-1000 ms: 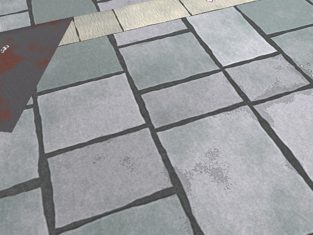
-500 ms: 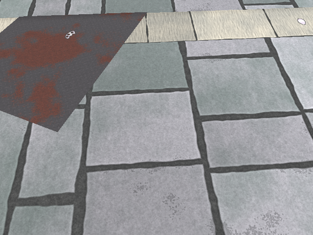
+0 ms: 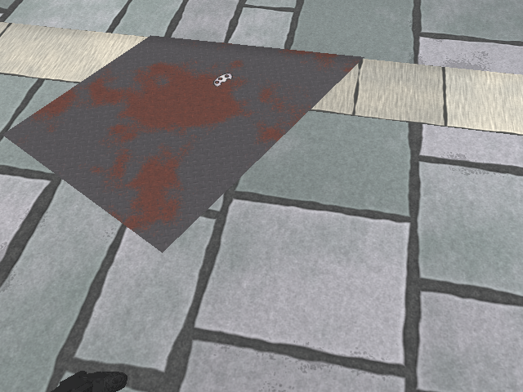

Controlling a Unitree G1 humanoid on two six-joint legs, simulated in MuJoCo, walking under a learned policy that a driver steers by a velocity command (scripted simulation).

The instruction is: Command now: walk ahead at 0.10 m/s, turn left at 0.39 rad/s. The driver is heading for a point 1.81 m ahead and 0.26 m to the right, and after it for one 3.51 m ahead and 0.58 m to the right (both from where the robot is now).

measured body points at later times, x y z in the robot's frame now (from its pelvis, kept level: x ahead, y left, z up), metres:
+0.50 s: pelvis +0.05 +0.03 +0.01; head +0.05 +0.03 +0.46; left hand +0.13 +0.30 -0.12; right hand +0.21 -0.20 -0.10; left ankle +0.03 +0.14 -0.73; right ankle +0.10 -0.11 -0.73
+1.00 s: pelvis +0.07 +0.03 +0.01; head +0.08 +0.03 +0.46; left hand +0.14 +0.30 -0.13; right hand +0.17 -0.22 -0.12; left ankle +0.03 +0.14 -0.73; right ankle +0.10 -0.11 -0.73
